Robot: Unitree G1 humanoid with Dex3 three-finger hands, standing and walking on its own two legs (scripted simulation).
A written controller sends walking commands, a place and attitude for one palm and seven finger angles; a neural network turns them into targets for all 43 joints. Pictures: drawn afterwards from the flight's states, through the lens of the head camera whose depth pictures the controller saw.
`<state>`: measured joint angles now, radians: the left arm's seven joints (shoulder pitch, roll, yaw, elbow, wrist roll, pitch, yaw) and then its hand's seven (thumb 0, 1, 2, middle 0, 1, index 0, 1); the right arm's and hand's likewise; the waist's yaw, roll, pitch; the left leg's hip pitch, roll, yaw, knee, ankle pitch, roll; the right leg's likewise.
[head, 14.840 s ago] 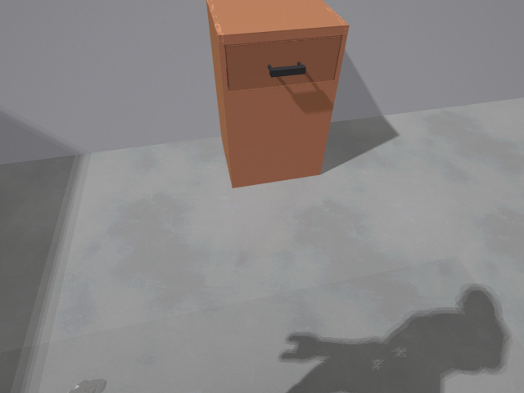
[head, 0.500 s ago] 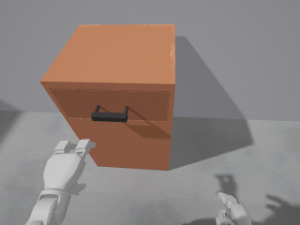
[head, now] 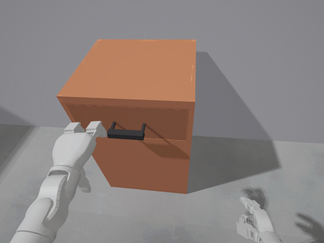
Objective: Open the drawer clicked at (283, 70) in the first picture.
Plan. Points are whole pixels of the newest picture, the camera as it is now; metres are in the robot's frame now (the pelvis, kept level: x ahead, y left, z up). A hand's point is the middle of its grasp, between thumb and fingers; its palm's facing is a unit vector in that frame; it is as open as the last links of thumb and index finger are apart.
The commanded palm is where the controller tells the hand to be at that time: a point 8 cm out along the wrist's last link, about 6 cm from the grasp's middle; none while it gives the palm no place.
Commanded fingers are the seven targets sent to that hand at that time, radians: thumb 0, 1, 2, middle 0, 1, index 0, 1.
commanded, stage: raise the hand with hooked fingers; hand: left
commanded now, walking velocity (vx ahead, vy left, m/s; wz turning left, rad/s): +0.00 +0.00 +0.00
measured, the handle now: (127, 129) +0.52 +0.22 -0.10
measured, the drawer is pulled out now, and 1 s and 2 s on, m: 0.00 0.00 0.00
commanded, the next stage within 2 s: move the hooked fingers above the handle in 0.50 s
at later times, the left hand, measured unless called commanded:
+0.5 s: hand (78, 153) +0.29 +0.25 +0.07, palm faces +0.02 -0.09 -1.00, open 13.8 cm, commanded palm +0.27 +0.26 +0.13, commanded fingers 0.00 -0.50 0.30 -0.30 -1.20 -0.30 -1.20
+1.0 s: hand (90, 146) +0.34 +0.25 +0.04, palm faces -0.03 -0.08 -1.00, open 13.8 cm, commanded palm +0.32 +0.25 +0.10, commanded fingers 0.00 -0.50 0.30 -0.30 -1.20 -0.30 -1.20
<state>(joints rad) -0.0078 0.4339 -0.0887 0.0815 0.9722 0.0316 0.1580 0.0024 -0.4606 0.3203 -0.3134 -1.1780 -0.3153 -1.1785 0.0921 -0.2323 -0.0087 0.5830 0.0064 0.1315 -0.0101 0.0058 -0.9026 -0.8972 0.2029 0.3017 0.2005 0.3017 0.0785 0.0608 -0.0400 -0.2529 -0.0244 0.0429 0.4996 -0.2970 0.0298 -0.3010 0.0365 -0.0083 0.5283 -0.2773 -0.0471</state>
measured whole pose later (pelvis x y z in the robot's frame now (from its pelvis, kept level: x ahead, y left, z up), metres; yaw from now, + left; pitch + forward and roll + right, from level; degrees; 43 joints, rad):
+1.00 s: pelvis -0.01 +0.02 +0.00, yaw +0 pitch +7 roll +0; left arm -0.26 0.45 -0.09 0.38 0.99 -0.08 0.16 0.00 -0.49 0.30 -0.32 -1.20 -0.32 -1.20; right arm 0.17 -0.23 -0.02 0.61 0.02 0.13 -0.01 0.00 -0.90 -0.90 0.20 0.30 0.20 0.30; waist 0.05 0.04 -0.05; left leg -0.37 -0.04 0.04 0.55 -0.30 0.05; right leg -0.40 0.02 -0.01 0.55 -0.26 -0.02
